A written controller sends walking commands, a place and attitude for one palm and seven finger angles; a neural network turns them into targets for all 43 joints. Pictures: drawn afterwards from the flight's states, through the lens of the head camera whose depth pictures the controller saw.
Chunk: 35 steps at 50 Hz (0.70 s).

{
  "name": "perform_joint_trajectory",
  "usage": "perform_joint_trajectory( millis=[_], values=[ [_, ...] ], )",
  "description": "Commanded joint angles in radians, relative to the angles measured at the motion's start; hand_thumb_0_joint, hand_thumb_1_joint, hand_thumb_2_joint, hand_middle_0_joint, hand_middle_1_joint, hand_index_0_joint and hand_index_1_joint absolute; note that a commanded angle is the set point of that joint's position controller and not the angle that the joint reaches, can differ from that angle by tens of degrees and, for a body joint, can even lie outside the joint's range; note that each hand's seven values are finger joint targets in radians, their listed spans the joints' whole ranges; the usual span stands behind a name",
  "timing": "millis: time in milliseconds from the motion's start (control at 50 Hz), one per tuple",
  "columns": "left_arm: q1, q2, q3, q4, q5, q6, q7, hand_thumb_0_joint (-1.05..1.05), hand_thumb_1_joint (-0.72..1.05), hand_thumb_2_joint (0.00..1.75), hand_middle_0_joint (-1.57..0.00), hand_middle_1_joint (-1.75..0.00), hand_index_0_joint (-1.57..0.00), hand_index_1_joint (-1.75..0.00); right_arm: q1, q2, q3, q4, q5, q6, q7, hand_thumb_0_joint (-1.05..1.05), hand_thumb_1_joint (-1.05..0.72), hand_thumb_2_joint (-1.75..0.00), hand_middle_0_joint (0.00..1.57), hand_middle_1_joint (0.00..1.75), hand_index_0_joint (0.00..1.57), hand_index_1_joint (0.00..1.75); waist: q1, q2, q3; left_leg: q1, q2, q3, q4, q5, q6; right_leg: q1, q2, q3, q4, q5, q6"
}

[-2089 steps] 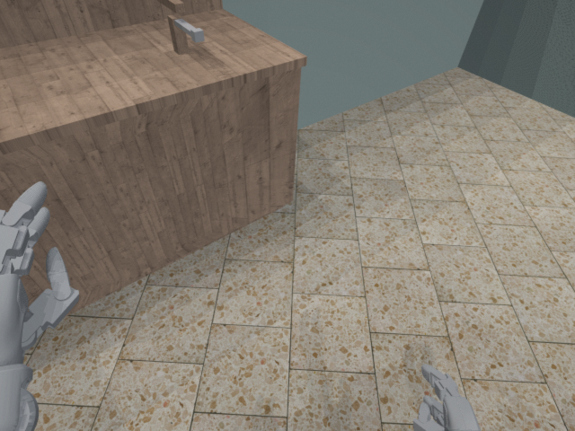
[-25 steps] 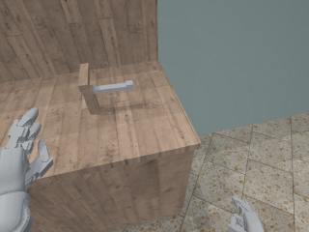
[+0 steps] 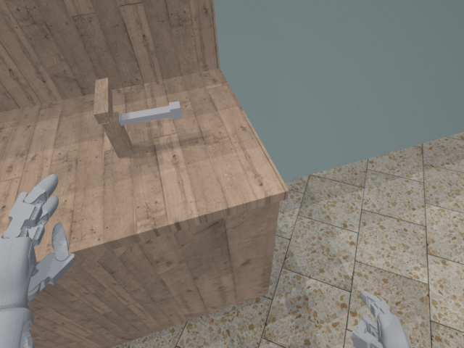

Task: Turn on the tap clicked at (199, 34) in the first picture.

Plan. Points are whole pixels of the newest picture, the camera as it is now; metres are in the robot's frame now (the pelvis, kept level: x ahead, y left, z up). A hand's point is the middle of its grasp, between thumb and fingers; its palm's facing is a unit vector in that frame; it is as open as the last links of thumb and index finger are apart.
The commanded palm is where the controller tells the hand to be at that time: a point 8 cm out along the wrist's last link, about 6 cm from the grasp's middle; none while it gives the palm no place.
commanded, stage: step back with the hand held close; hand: left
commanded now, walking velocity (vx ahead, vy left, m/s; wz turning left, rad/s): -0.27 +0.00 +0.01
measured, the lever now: (175, 110) +0.58 +0.17 +0.10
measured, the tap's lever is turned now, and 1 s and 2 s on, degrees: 85 85 85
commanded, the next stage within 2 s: stop stepping back and stand still in 0.94 s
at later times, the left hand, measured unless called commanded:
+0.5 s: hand (4, 298) +0.15 +0.27 +0.15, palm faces +0.44 -0.77 -0.47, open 7.4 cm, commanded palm +0.09 +0.30 +0.17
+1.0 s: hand out of the picture +0.06 +0.26 +0.16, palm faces +0.44 -0.82 -0.37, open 7.4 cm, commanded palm +0.01 +0.29 +0.17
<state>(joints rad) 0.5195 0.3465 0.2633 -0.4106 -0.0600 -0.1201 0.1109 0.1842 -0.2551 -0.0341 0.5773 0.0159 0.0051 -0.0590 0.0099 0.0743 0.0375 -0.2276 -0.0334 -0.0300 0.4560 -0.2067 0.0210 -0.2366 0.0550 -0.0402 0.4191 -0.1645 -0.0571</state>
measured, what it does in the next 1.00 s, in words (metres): walks backwards: left foot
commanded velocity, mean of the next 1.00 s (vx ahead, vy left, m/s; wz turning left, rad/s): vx -0.34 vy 0.00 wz -0.05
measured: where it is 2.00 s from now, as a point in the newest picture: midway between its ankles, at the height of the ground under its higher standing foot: outside the picture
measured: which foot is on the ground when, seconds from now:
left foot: down 0.00-0.56, up 0.58-0.72, down 0.74-1.00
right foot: down 0.00-0.76, up 0.78-1.00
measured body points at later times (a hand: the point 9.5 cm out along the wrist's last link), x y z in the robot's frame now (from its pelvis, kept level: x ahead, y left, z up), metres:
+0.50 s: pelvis -0.06 +0.02 -0.01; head -0.04 +0.01 +0.44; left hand +0.12 +0.31 +0.18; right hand +0.12 -0.21 -0.10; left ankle +0.02 +0.11 -0.74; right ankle -0.01 -0.08 -0.74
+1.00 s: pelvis -0.15 +0.01 +0.00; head -0.13 +0.02 +0.45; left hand +0.03 +0.30 +0.18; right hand +0.05 -0.18 -0.09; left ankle -0.08 +0.14 -0.74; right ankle -0.21 -0.10 -0.72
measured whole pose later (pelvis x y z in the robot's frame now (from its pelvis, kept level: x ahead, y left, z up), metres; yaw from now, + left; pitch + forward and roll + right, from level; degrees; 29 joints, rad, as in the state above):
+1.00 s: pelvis -0.15 +0.01 +0.00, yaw +0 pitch +2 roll +0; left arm 0.44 0.35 0.33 -0.52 -0.05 -0.09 0.16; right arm 0.14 -0.14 0.01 0.62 -0.02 -0.07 -0.05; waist 0.06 -0.01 0.00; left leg -0.37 0.04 0.03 0.44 -0.11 -0.01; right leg -0.29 0.05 0.06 0.71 -0.39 0.03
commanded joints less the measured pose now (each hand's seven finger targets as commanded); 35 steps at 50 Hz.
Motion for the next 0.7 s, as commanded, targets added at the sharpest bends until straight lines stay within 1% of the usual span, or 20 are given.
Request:
perform_joint_trajectory(
  millis=[0, 20, 100, 120, 180, 200, 260, 300, 340, 380, 400, 420, 460, 480, 500, 540, 560, 600, 640, 680],
  values=[
    [-0.102, 0.279, 0.228, -0.293, 0.002, -0.094, 0.046, 0.00, 0.90, 0.90, -0.20, -0.30, -0.20, -0.30, -0.105, -0.086, -0.037, -0.160, -0.001, -0.054, -0.011, 0.00, -0.90, -0.90, 0.20, 0.30, 0.20, 0.30, 0.010, -0.053, -0.181, 0.012, 0.076, -0.070, 0.006, 0.133, 0.023, 0.019, -0.179, 0.154, -0.083, 0.090, 0.034],
    [-0.095, 0.236, 0.194, -0.281, 0.002, -0.096, 0.047, 0.00, 0.90, 0.90, -0.20, -0.30, -0.20, -0.30, -0.098, -0.078, -0.035, -0.160, 0.000, -0.055, -0.013, 0.00, -0.90, -0.90, 0.20, 0.30, 0.20, 0.30, 0.003, -0.044, -0.165, -0.003, 0.074, -0.075, 0.008, 0.106, 0.022, 0.009, -0.180, 0.151, -0.083, 0.059, 0.030],
    [-0.054, 0.220, 0.188, -0.246, 0.003, -0.095, 0.056, 0.00, 0.90, 0.90, -0.20, -0.30, -0.20, -0.30, -0.088, -0.093, -0.036, -0.160, 0.000, -0.062, -0.010, 0.00, -0.90, -0.90, 0.20, 0.30, 0.20, 0.30, -0.002, -0.022, -0.136, -0.055, 0.079, -0.099, -0.018, -0.041, 0.026, -0.034, -0.166, 0.151, -0.099, -0.092, 0.027],
    [-0.048, 0.193, 0.165, -0.239, 0.005, -0.094, 0.056, 0.00, 0.90, 0.90, -0.20, -0.30, -0.20, -0.30, -0.084, -0.090, -0.032, -0.160, 0.002, -0.060, -0.009, 0.00, -0.90, -0.90, 0.20, 0.30, 0.20, 0.30, -0.004, -0.026, -0.124, -0.076, 0.085, -0.108, -0.027, -0.096, 0.029, -0.043, -0.160, 0.142, -0.100, -0.140, 0.030],
    [-0.044, 0.191, 0.163, -0.223, 0.011, -0.095, 0.063, 0.00, 0.90, 0.90, -0.20, -0.30, -0.20, -0.30, -0.084, -0.098, -0.029, -0.165, 0.003, -0.059, -0.010, 0.00, -0.90, -0.90, 0.20, 0.30, 0.20, 0.30, -0.004, -0.062, -0.092, -0.134, 0.091, -0.124, -0.040, -0.207, 0.037, -0.072, -0.146, 0.143, -0.118, -0.259, 0.033],
    [-0.042, 0.201, 0.172, -0.225, 0.011, -0.094, 0.065, 0.00, 0.90, 0.90, -0.20, -0.30, -0.20, -0.30, -0.085, -0.108, -0.029, -0.164, 0.002, -0.059, -0.010, 0.00, -0.90, -0.90, 0.20, 0.30, 0.20, 0.30, -0.007, -0.025, -0.085, -0.151, 0.100, -0.137, -0.067, -0.229, 0.040, -0.070, -0.136, 0.138, -0.108, -0.271, 0.033],
    [-0.083, 0.189, 0.168, -0.251, 0.034, -0.102, 0.067, 0.00, 0.90, 0.90, -0.20, -0.30, -0.20, -0.30, -0.098, -0.115, -0.024, -0.176, 0.000, -0.063, -0.016, 0.00, -0.90, -0.90, 0.20, 0.30, 0.20, 0.30, 0.001, 0.015, -0.090, -0.322, 0.158, -0.215, -0.196, -0.374, 0.072, 0.089, -0.064, 0.105, 0.023, -0.203, 0.059],
    [-0.126, 0.223, 0.202, -0.273, 0.051, -0.108, 0.069, 0.00, 0.90, 0.90, -0.20, -0.30, -0.20, -0.30, -0.112, -0.123, -0.024, -0.176, -0.006, -0.067, -0.023, 0.00, -0.90, -0.90, 0.20, 0.30, 0.20, 0.30, 0.008, 0.094, -0.102, -0.462, 0.203, -0.277, -0.284, -0.444, 0.102, 0.246, -0.020, 0.092, 0.169, -0.061, 0.068],
    [-0.133, 0.202, 0.195, -0.278, 0.061, -0.109, 0.063, 0.00, 0.90, 0.90, -0.20, -0.30, -0.20, -0.30, -0.104, -0.108, -0.030, -0.177, -0.012, -0.072, -0.028, 0.00, -0.90, -0.90, 0.20, 0.30, 0.20, 0.30, 0.016, 0.069, -0.134, -0.461, 0.215, -0.279, -0.274, -0.398, 0.109, 0.284, -0.009, 0.093, 0.225, 0.020, 0.071],
    [-0.130, 0.189, 0.191, -0.281, 0.069, -0.108, 0.054, 0.00, 0.90, 0.90, -0.20, -0.30, -0.20, -0.30, -0.107, -0.109, -0.034, -0.179, -0.014, -0.078, -0.026, 0.00, -0.90, -0.90, 0.20, 0.30, 0.20, 0.30, 0.017, 0.083, -0.131, -0.491, 0.219, -0.274, -0.269, -0.437, 0.118, 0.305, 0.001, 0.100, 0.259, 0.011, 0.074],
    [-0.117, 0.215, 0.221, -0.265, 0.072, -0.107, 0.051, 0.00, 0.90, 0.90, -0.20, -0.30, -0.20, -0.30, -0.116, -0.115, -0.036, -0.179, -0.018, -0.081, -0.026, 0.00, -0.90, -0.90, 0.20, 0.30, 0.20, 0.30, 0.018, 0.099, -0.117, -0.537, 0.226, -0.290, -0.283, -0.484, 0.132, 0.322, 0.011, 0.110, 0.277, -0.005, 0.076],
    [-0.108, 0.173, 0.194, -0.252, 0.076, -0.110, 0.045, 0.00, 0.90, 0.90, -0.20, -0.30, -0.20, -0.30, -0.108, -0.102, -0.030, -0.170, -0.021, -0.081, -0.023, 0.00, -0.90, -0.90, 0.20, 0.30, 0.20, 0.30, 0.013, 0.088, -0.085, -0.565, 0.228, -0.300, -0.291, -0.498, 0.135, 0.320, 0.017, 0.108, 0.285, -0.029, 0.075],
    [-0.090, 0.169, 0.184, -0.252, 0.059, -0.108, 0.039, 0.00, 0.90, 0.90, -0.20, -0.30, -0.20, -0.30, -0.097, -0.090, -0.033, -0.155, -0.017, -0.077, -0.017, 0.00, -0.90, -0.90, 0.20, 0.30, 0.20, 0.30, 0.009, -0.014, -0.117, -0.387, 0.163, -0.209, -0.134, -0.256, 0.095, 0.203, -0.035, 0.171, 0.146, 0.132, 0.052],
    [-0.093, 0.174, 0.182, -0.268, 0.052, -0.105, 0.036, 0.00, 0.90, 0.90, -0.20, -0.30, -0.20, -0.30, -0.099, -0.087, -0.038, -0.154, -0.014, -0.073, -0.014, 0.00, -0.90, -0.90, 0.20, 0.30, 0.20, 0.30, 0.007, -0.080, -0.159, -0.314, 0.132, -0.157, -0.052, -0.212, 0.071, 0.145, -0.079, 0.228, 0.099, 0.130, 0.038],
    [-0.082, 0.198, 0.194, -0.280, 0.041, -0.101, 0.038, 0.00, 0.90, 0.90, -0.20, -0.30, -0.20, -0.30, -0.092, -0.081, -0.042, -0.150, -0.016, -0.068, -0.011, 0.00, -0.90, -0.90, 0.20, 0.30, 0.20, 0.30, 0.002, -0.129, -0.181, -0.227, 0.099, -0.119, 0.030, -0.140, 0.045, 0.059, -0.141, 0.300, 0.032, 0.149, 0.012],
    [-0.078, 0.183, 0.155, -0.303, 0.023, -0.092, 0.043, 0.00, 0.90, 0.90, -0.20, -0.30, -0.20, -0.30, -0.073, -0.056, -0.046, -0.139, -0.007, -0.055, 0.002, 0.00, -0.90, -0.90, 0.20, 0.30, 0.20, 0.30, -0.009, -0.236, -0.207, -0.085, 0.037, -0.036, 0.213, -0.052, -0.010, -0.078, -0.279, 0.402, -0.088, 0.179, -0.046],
    [-0.092, 0.189, 0.146, -0.324, 0.020, -0.094, 0.046, 0.00, 0.90, 0.90, -0.20, -0.30, -0.20, -0.30, -0.073, -0.050, -0.047, -0.137, -0.005, -0.052, 0.005, 0.00, -0.90, -0.90, 0.20, 0.30, 0.20, 0.30, -0.013, -0.239, -0.205, -0.059, 0.021, -0.022, 0.295, -0.080, -0.024, -0.115, -0.325, 0.417, -0.113, 0.197, -0.076],
    [-0.093, 0.235, 0.182, -0.356, 0.021, -0.097, 0.053, 0.00, 0.90, 0.90, -0.20, -0.30, -0.20, -0.30, -0.086, -0.048, -0.046, -0.140, -0.011, -0.052, 0.003, 0.00, -0.90, -0.90, 0.20, 0.30, 0.20, 0.30, -0.012, -0.186, -0.208, -0.084, 0.023, -0.035, 0.371, -0.135, -0.031, -0.115, -0.349, 0.410, -0.105, 0.266, -0.105],
    [-0.074, 0.241, 0.192, -0.351, 0.020, -0.096, 0.055, 0.00, 0.90, 0.90, -0.20, -0.30, -0.20, -0.30, -0.096, -0.034, -0.028, -0.146, -0.014, -0.044, 0.000, 0.00, -0.90, -0.90, 0.20, 0.30, 0.20, 0.30, -0.012, -0.157, -0.159, -0.101, 0.050, -0.036, 0.291, -0.133, -0.023, -0.117, -0.322, 0.342, -0.065, 0.285, -0.075],
    [-0.070, 0.245, 0.209, -0.357, 0.015, -0.101, 0.060, 0.00, 0.90, 0.90, -0.20, -0.30, -0.20, -0.30, -0.096, -0.046, -0.023, -0.136, -0.016, -0.039, -0.008, 0.00, -0.90, -0.90, 0.20, 0.30, 0.20, 0.30, -0.014, -0.089, -0.164, -0.081, 0.077, -0.049, 0.059, 0.003, -0.008, -0.088, -0.243, 0.268, 0.019, 0.250, -0.025]
  ],
)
